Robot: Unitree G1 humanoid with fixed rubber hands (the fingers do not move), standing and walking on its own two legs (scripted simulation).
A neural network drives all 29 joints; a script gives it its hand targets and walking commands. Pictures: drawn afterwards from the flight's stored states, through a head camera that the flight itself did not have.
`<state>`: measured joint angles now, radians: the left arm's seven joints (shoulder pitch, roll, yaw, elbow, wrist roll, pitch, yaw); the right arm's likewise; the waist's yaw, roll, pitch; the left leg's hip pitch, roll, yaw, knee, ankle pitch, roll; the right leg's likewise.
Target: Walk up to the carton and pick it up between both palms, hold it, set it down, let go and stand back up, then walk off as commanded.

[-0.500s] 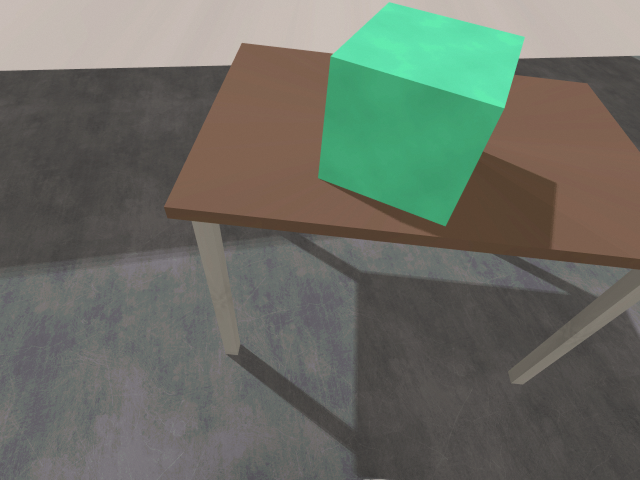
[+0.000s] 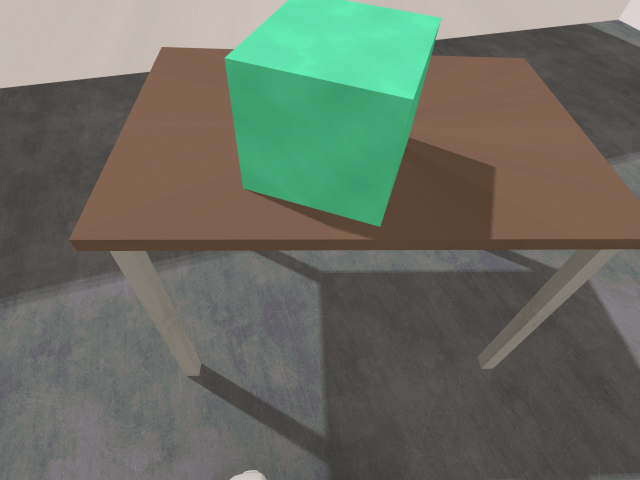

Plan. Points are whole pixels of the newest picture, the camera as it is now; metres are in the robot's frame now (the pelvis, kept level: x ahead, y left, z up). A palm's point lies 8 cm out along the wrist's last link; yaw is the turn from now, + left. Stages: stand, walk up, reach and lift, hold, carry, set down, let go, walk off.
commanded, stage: walk up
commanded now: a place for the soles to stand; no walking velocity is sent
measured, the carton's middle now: (338, 106) +0.71 +0.01 +0.09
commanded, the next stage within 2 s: none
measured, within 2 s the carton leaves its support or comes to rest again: neither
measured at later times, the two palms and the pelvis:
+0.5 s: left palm out of the picture +0.06 +0.31 -0.11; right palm out of the picture +0.04 -0.32 -0.09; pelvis -0.01 -0.01 +0.00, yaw -2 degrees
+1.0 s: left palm out of the picture +0.07 +0.31 -0.11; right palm out of the picture +0.04 -0.32 -0.09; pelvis -0.01 -0.01 +0.00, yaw -3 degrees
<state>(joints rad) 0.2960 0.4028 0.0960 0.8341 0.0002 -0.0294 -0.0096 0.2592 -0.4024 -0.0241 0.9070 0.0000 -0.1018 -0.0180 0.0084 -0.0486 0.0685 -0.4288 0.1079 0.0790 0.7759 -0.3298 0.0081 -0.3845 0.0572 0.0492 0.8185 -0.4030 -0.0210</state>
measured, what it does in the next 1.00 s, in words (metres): steps on the spot: right foot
